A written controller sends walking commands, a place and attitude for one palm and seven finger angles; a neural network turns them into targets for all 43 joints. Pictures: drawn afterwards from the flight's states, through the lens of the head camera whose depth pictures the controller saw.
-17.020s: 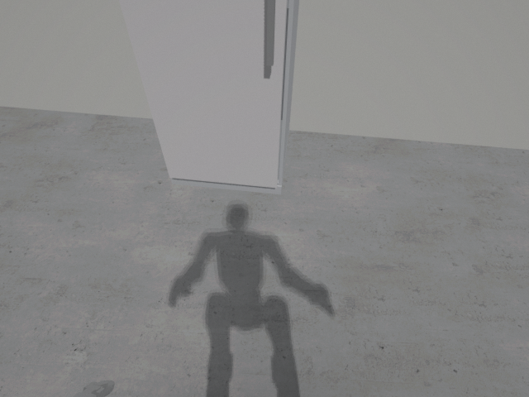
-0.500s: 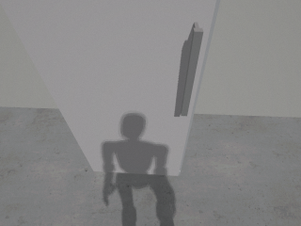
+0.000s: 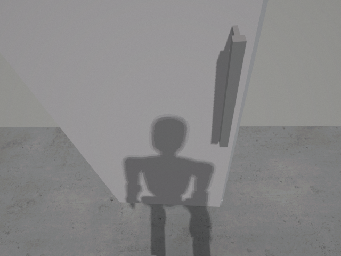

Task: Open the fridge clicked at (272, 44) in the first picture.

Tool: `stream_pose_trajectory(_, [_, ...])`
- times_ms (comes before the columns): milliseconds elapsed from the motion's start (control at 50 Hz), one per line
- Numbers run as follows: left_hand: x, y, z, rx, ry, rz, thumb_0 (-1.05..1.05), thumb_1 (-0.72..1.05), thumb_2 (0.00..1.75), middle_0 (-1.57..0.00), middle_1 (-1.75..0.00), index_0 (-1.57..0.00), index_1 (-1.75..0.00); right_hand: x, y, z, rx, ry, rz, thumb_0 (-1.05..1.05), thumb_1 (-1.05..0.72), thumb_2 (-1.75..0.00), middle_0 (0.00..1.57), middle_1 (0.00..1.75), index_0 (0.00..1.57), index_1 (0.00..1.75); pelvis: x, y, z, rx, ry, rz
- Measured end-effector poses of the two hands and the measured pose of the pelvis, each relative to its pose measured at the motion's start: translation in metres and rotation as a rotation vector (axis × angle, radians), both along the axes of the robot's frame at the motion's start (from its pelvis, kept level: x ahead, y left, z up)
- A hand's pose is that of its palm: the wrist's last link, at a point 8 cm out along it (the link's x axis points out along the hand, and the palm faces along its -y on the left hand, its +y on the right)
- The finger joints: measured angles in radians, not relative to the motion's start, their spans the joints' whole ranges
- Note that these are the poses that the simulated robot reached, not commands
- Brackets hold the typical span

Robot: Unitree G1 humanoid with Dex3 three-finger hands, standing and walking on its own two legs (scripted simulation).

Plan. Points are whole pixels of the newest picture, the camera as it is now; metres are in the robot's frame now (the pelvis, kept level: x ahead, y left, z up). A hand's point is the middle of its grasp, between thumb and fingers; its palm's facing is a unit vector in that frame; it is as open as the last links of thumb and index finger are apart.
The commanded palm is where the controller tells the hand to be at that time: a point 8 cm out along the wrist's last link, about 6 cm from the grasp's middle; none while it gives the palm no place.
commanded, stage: shuffle to correct the standing spot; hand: right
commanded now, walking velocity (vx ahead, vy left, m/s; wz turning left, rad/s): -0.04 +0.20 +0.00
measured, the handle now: (228, 97) +0.43 -0.12 +0.14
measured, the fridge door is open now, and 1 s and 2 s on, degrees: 0 0 0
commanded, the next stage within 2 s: come to a stop and stand still in 0.08 s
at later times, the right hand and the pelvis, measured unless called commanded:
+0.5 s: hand out of the picture +0.12 -0.07 -0.15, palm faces +0.06 +0.97 -0.25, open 7.3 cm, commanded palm none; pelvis +0.03 +0.11 +0.00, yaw -2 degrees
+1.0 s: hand out of the picture -0.07 -0.14 -0.17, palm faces +0.16 +0.97 -0.16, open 7.4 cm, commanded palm none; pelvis -0.03 +0.05 +0.02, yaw -4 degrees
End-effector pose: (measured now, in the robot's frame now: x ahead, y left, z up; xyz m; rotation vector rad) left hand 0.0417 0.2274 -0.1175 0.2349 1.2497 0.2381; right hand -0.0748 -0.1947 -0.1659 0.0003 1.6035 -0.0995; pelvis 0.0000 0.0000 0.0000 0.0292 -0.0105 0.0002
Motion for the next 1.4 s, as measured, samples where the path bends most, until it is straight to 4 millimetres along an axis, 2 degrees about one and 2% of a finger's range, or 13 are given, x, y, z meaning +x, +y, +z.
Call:
stream_pose_trajectory(180, [-0.029,0.023,0.007,-0.034,0.126,0.047,0.01,0.93,0.9,-0.2,-0.3,-0.2,-0.3,0.127,-0.012,0.018,-0.098,-0.273,0.041,0.0,-0.91,-0.9,0.19,0.3,0.2,0.3,0.017,0.028,0.013,0.019,0.008,-0.012])
stream_pose_trajectory(280, [-0.05,0.048,-0.006,-0.086,0.196,0.094,0.01,0.92,0.9,-0.21,-0.3,-0.2,-0.3,0.174,0.012,0.028,-0.137,-0.339,0.093,0.0,-0.91,-0.9,0.19,0.3,0.19,0.3,0.024,0.058,0.009,-0.001,0.01,-0.012])
stream_pose_trajectory(360, [-0.059,0.077,-0.034,-0.14,0.251,0.112,0.01,0.91,0.9,-0.21,-0.3,-0.2,-0.3,0.197,0.041,0.028,-0.187,-0.41,0.122,0.0,-0.91,-0.9,0.19,0.3,0.2,0.3,0.033,0.088,-0.009,-0.051,0.017,-0.014])
stream_pose_trajectory(460, [-0.044,0.104,-0.045,-0.152,0.252,0.086,0.01,0.91,0.9,-0.2,-0.3,-0.2,-0.3,0.193,0.072,0.038,-0.194,-0.413,0.111,0.0,-0.9,-0.9,0.2,0.3,0.2,0.3,0.031,0.103,-0.006,-0.058,0.002,-0.037])
stream_pose_trajectory(560, [-0.01,0.118,-0.035,-0.14,0.181,0.013,0.01,0.91,0.9,-0.2,-0.29,-0.2,-0.3,0.174,0.074,0.047,-0.222,-0.433,0.044,-0.01,-0.92,-0.9,0.2,0.3,0.2,0.3,0.02,0.11,0.003,-0.072,0.005,-0.051])
stream_pose_trajectory(660, [0.028,0.119,-0.023,-0.113,0.07,-0.066,0.01,0.91,0.9,-0.2,-0.29,-0.2,-0.3,0.128,0.062,0.044,-0.234,-0.384,-0.006,-0.01,-0.91,-0.9,0.2,0.3,0.2,0.3,0.003,0.107,0.005,-0.071,0.012,-0.064])
stream_pose_trajectory(760, [0.05,0.102,-0.008,-0.082,-0.03,-0.136,0.01,0.91,0.9,-0.2,-0.29,-0.2,-0.3,0.07,0.041,0.031,-0.219,-0.298,-0.057,0.0,-0.9,-0.9,0.2,0.3,0.2,0.3,-0.014,0.091,0.003,-0.057,0.015,-0.071])
stream_pose_trajectory(860, [0.033,0.072,0.002,-0.044,-0.076,-0.15,0.01,0.91,0.9,-0.2,-0.29,-0.2,-0.3,0.02,0.018,0.012,-0.168,-0.197,-0.094,0.0,-0.9,-0.9,0.2,0.3,0.2,0.3,-0.027,0.065,0.0,-0.026,0.001,-0.07])
stream_pose_trajectory(980, [-0.019,0.048,0.012,-0.037,0.022,-0.101,0.01,0.94,0.9,-0.2,-0.3,-0.2,-0.3,-0.002,0.009,0.021,-0.117,-0.149,-0.089,0.01,-0.91,-0.9,0.19,0.3,0.2,0.3,-0.026,0.048,0.016,-0.001,-0.003,-0.075])
stream_pose_trajectory(1100, [-0.075,0.038,0.009,-0.048,0.149,-0.016,0.01,0.93,0.9,-0.2,-0.3,-0.2,-0.3,0.006,0.013,0.02,-0.084,-0.111,-0.041,0.01,-0.91,-0.9,0.19,0.3,0.2,0.3,-0.022,0.045,0.017,-0.014,0.01,-0.057])
stream_pose_trajectory(1240, [-0.134,0.033,0.004,-0.097,0.319,0.08,0.01,0.91,0.9,-0.2,-0.3,-0.2,-0.3,0.063,0.026,0.022,-0.097,-0.166,0.04,0.01,-0.92,-0.9,0.19,0.3,0.2,0.3,-0.019,0.057,0.014,-0.018,0.016,-0.046])
stream_pose_trajectory(1320, [-0.152,0.04,-0.007,-0.143,0.382,0.12,0.01,0.91,0.9,-0.2,-0.3,-0.2,-0.3,0.102,0.032,0.025,-0.144,-0.252,0.071,0.01,-0.93,-0.9,0.2,0.3,0.2,0.3,-0.013,0.073,0.007,-0.034,0.019,-0.043])
stream_pose_trajectory(1400, [-0.145,0.052,-0.018,-0.177,0.383,0.123,0.01,0.91,0.9,-0.2,-0.3,-0.2,-0.3,0.128,0.048,0.031,-0.168,-0.328,0.08,0.01,-0.93,-0.9,0.19,0.3,0.2,0.3,-0.007,0.086,0.004,-0.019,0.012,-0.06])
